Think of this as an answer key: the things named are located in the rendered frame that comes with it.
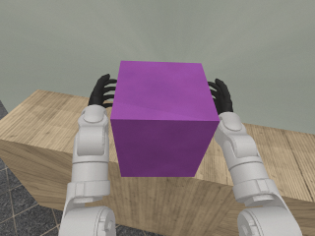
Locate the robot right hand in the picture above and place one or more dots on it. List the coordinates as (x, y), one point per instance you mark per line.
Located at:
(222, 99)

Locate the pedestal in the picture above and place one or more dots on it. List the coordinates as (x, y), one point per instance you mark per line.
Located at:
(37, 142)

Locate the right robot upper arm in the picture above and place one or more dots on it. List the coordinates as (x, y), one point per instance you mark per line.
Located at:
(266, 221)

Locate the robot left hand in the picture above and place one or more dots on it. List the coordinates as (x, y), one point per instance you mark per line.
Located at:
(97, 96)

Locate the robot left forearm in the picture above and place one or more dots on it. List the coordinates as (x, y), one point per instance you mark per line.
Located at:
(89, 180)

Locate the robot right forearm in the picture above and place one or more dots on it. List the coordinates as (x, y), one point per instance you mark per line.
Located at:
(251, 183)

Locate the carton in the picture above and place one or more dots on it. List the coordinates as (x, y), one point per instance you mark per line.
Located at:
(163, 118)

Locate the left robot upper arm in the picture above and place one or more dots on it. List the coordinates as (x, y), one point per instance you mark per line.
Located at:
(89, 221)

